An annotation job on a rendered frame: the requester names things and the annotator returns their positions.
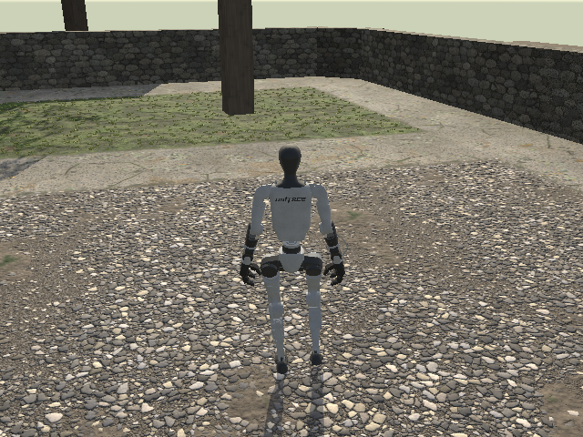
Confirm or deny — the right robot upper arm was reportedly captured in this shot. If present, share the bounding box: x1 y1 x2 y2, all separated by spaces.
309 183 333 234

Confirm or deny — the left robot upper arm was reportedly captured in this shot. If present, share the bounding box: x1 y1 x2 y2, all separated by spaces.
250 184 271 236

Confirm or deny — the right robot forearm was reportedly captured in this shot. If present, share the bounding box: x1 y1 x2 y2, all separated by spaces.
324 220 343 264

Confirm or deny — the left robot forearm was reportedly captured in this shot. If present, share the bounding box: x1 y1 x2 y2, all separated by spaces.
241 222 259 265

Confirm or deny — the right robot hand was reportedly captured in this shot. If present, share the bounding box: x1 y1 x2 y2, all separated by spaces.
323 262 345 286

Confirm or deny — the left robot hand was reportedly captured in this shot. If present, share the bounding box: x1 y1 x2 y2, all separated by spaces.
240 263 261 286

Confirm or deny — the robot torso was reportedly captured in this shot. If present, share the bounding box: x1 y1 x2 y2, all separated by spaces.
270 179 312 273

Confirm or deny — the left robot foot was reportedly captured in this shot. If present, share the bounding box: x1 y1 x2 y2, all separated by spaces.
275 351 288 374

